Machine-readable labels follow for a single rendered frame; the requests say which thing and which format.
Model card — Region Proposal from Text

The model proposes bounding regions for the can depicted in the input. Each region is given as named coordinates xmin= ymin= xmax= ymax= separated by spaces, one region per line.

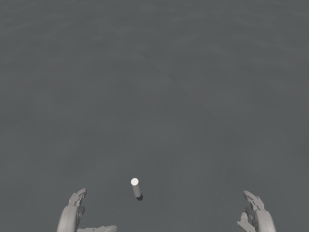
xmin=131 ymin=178 xmax=141 ymax=197

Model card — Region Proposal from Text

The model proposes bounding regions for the left robot hand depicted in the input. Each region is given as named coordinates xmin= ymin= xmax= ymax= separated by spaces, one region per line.
xmin=57 ymin=188 xmax=117 ymax=232

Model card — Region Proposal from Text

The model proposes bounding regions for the right robot hand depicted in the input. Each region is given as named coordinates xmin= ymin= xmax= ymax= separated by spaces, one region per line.
xmin=237 ymin=190 xmax=276 ymax=232

